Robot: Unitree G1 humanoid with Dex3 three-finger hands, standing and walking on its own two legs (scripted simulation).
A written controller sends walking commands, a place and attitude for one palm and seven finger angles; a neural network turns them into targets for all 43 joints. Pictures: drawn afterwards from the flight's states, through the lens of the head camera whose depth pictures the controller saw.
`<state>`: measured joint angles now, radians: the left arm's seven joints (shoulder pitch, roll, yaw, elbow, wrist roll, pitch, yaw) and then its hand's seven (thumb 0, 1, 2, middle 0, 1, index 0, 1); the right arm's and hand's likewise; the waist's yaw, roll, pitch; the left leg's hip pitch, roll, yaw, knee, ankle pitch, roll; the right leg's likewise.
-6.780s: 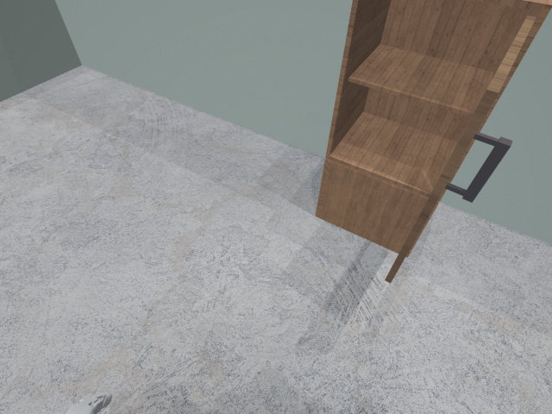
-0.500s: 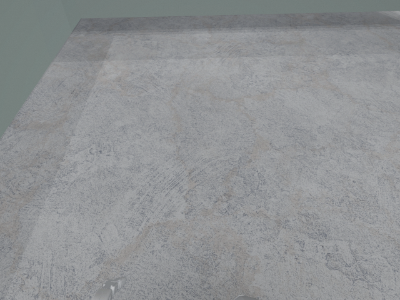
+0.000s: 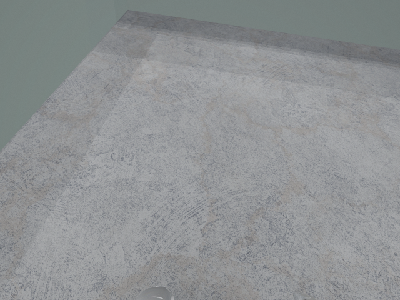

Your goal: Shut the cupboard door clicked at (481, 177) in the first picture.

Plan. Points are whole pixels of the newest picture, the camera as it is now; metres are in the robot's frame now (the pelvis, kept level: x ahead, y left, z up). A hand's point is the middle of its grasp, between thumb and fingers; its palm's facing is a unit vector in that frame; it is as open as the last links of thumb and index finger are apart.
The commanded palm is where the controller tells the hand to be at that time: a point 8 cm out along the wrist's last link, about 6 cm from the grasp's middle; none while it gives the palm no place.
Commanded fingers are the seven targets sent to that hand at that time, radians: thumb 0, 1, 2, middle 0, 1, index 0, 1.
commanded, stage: walk to a spot facing it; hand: left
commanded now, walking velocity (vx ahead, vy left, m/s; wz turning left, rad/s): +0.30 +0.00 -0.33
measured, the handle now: out of the picture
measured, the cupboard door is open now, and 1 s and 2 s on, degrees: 85 85 85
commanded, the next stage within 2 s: none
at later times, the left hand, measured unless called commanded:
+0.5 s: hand (149, 251) +0.23 +0.14 -0.13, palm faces +0.11 -0.97 -0.22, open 7.4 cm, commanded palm none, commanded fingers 0.00 0.90 0.90 -0.20 -0.30 -0.20 -0.30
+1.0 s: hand out of the picture +0.07 +0.22 -0.17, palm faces +0.46 -0.85 -0.25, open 7.4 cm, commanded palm none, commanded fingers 0.00 0.90 0.90 -0.20 -0.30 -0.20 -0.30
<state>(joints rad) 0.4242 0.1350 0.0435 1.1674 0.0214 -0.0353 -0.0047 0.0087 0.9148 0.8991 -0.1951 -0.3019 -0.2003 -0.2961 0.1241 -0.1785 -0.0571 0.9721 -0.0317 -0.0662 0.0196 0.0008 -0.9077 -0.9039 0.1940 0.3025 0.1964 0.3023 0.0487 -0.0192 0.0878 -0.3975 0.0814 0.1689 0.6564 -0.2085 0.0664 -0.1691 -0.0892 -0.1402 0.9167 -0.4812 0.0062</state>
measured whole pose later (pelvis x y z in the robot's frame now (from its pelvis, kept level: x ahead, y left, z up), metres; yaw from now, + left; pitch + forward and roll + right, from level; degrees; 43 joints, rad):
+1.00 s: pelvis +0.12 +0.00 +0.01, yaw +25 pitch +1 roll -1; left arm 0.21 0.27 0.09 0.95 0.03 0.08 0.01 0.01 0.92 0.90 -0.19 -0.30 -0.20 -0.30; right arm 0.13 -0.23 -0.07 0.88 -0.02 0.02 0.01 0.00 -0.90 -0.90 0.20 0.30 0.20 0.30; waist 0.02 -0.04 0.10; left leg -0.35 0.02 0.07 0.62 -0.28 0.04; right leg -0.49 -0.13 -0.11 1.12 -0.47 0.08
